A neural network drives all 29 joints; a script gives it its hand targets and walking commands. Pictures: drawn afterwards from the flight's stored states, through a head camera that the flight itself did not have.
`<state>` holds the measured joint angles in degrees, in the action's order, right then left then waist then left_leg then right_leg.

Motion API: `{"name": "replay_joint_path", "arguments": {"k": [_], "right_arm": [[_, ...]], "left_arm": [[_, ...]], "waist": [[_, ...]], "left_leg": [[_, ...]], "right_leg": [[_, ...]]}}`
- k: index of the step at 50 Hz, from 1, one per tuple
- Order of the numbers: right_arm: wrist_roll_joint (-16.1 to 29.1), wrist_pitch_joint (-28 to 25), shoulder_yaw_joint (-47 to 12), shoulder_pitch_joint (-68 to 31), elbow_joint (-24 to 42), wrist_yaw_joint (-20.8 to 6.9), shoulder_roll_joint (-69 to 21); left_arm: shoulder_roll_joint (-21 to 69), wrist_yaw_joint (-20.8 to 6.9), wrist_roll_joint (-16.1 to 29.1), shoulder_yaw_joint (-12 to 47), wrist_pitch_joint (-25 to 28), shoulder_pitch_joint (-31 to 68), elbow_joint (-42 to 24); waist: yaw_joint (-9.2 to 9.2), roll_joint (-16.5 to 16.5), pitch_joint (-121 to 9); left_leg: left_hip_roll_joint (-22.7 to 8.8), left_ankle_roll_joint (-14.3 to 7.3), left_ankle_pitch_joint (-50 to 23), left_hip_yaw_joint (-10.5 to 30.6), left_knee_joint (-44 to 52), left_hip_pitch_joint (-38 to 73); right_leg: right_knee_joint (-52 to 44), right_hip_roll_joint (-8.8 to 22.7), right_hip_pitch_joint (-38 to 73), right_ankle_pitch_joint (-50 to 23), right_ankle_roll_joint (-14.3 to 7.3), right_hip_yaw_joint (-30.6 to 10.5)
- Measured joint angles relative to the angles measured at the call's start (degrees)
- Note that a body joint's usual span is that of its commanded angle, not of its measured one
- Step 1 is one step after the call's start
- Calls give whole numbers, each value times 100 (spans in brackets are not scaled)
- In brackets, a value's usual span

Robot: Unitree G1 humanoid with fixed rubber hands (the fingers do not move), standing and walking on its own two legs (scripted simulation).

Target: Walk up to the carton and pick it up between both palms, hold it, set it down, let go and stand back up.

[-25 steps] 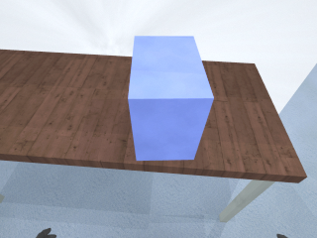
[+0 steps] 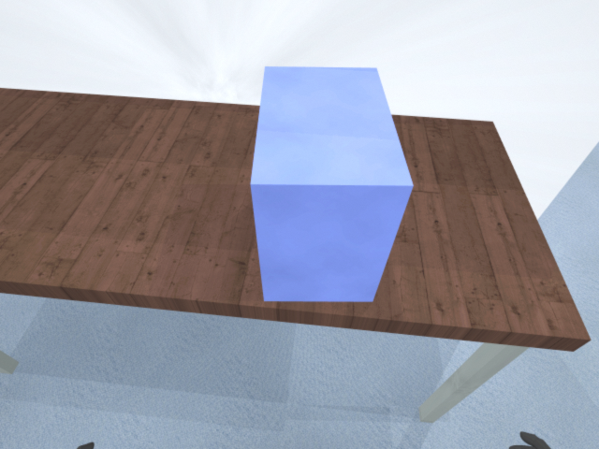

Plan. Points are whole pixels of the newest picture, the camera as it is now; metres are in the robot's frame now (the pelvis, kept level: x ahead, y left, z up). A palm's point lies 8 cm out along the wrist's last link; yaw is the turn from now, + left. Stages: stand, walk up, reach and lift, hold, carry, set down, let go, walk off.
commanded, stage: walk up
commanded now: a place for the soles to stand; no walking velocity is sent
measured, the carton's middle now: (319, 185) +0.49 -0.02 +0.07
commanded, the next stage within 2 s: reach and lift in 0.18 s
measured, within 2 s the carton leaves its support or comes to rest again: neither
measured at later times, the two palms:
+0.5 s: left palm (137, 372) +0.24 +0.25 -0.06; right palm (557, 434) +0.16 -0.33 -0.07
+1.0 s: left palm (134, 371) +0.23 +0.24 -0.03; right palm (527, 431) +0.15 -0.27 -0.04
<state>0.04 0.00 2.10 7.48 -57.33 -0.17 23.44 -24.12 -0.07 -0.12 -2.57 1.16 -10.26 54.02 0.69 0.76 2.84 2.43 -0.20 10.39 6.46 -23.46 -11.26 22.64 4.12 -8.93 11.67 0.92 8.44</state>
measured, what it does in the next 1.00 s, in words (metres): stands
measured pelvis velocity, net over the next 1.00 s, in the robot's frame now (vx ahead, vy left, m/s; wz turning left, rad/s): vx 0.03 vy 0.00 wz -0.14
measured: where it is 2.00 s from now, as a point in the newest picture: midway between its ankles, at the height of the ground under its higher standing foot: outside the picture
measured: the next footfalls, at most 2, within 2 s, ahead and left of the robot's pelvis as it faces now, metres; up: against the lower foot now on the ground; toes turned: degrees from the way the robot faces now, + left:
none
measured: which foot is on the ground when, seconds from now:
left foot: down 0.00-1.00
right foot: down 0.00-1.00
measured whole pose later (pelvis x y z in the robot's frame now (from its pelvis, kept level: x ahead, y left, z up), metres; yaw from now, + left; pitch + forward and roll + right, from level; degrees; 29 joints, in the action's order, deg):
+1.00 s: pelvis +0.03 +0.00 +0.00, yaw -8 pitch -5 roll +0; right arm 1.3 -2.3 2.7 16.3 -24.9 -1.1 14.7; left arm -14.6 0.9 0.4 -6.3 -20.1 -14.5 12.2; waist 1.6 1.2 3.4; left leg -1.3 0.6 12.7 -2.5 -18.7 -0.5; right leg 18.0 0.2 -1.4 11.1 0.5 -0.9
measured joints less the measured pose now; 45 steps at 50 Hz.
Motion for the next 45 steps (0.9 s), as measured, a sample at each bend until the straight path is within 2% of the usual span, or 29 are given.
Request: {"name": "replay_joint_path", "arguments": {"k": [11,12,14,16,18,21,26,30,38,45], "right_arm": [[10,9,-8,-10,-6,31,23],[-96,-62,74,-39,-35,12,0],[-500,-401,453,-309,-85,-120,-148],[-626,-588,608,-623,18,-260,-270],[-560,-690,612,-832,160,-339,-393],[-356,-710,490,-950,291,-366,-509],[64,-585,142,-584,647,-244,-357],[145,-384,34,-167,1195,-195,-120],[94,-95,-146,134,2596,-196,-602],[62,-133,-123,535,2963,-63,-998]], "left_arm": [[-28,14,10,-13,-22,103,-47],[-32,34,32,-30,-169,86,-170],[-71,174,133,-69,-986,141,-866],[-78,250,165,-100,-1648,431,-1447],[-28,249,89,-133,-2136,775,-1982],[147,195,-171,-206,-2611,1158,-2520],[493,41,-620,-362,-2996,989,-2765],[580,19,-661,-538,-3056,689,-2753],[426,-1,-192,-710,-2666,436,-3196],[733,-44,-44,-486,-2346,-84,-3761]], "waist": [[-15,4,-3],[-6,4,-14],[9,19,51],[53,42,225],[120,102,355],[112,192,393],[-20,224,300],[27,159,227],[189,138,373],[109,89,210]], "left_leg": [[32,-10,62,25,-33,31],[17,-2,89,2,-76,-6],[-104,69,278,-166,-479,-235],[-212,96,511,-275,-908,-362],[-320,140,664,-362,-1150,-363],[-440,210,791,-418,-1270,-245],[-517,252,742,-517,-824,437],[-502,242,615,-628,-428,781],[-460,194,273,-743,130,816],[-417,141,194,-794,391,929]], "right_leg": [[58,33,34,88,12,25],[109,15,-13,124,0,-7],[472,-119,-258,276,-121,-208],[821,-221,-399,399,-130,-332],[1035,-321,-435,493,-122,-428],[1124,-438,-341,567,-178,-490],[738,-518,271,514,-222,-582],[514,-504,500,454,-212,-681],[172,-470,404,196,-197,-784],[-269,-430,589,8,-112,-831]]}}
